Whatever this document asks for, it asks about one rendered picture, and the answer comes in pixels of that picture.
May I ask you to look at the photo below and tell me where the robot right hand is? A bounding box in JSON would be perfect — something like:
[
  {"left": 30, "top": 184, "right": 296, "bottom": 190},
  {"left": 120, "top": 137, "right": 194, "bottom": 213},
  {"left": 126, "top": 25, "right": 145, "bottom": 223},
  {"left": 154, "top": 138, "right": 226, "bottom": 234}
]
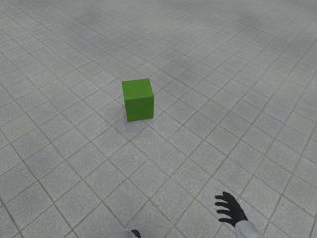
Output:
[{"left": 215, "top": 191, "right": 248, "bottom": 228}]

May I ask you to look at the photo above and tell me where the carton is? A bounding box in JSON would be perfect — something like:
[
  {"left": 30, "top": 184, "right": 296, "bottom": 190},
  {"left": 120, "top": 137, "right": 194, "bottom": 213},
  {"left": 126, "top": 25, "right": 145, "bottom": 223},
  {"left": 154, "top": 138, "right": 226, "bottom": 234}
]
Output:
[{"left": 122, "top": 78, "right": 154, "bottom": 122}]

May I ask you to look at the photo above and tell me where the right robot forearm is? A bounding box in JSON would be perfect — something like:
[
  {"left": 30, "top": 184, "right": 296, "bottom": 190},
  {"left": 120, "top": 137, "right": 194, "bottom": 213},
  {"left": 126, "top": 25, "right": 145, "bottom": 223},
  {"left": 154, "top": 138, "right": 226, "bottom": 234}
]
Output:
[{"left": 235, "top": 220, "right": 264, "bottom": 238}]

